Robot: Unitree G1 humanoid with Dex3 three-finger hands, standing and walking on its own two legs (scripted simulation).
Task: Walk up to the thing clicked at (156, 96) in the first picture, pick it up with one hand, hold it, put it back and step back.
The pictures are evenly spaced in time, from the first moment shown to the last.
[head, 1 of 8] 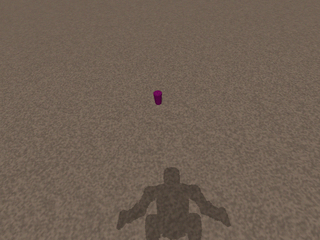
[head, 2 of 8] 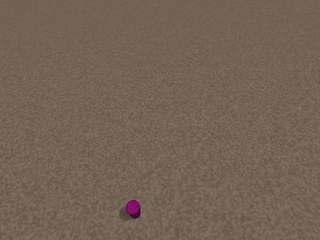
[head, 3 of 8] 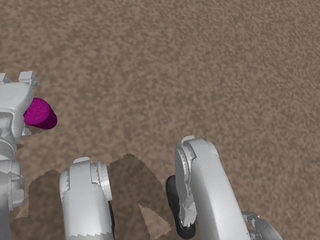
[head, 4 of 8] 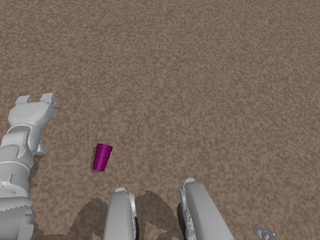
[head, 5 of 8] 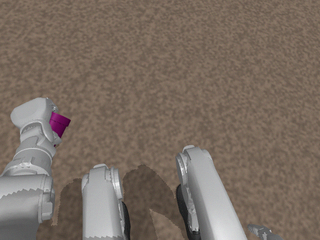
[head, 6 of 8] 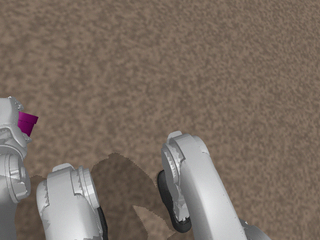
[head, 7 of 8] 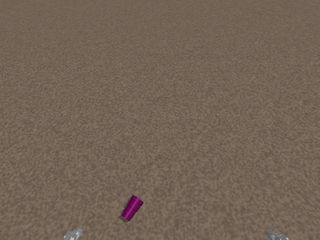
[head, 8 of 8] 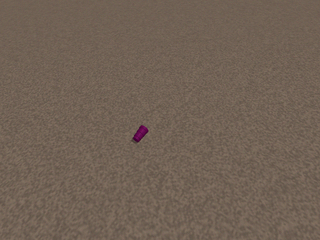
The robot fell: no
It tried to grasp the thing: yes
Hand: left
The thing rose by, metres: 0.65
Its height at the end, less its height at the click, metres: -0.03
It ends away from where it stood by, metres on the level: 0.03
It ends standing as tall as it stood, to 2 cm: no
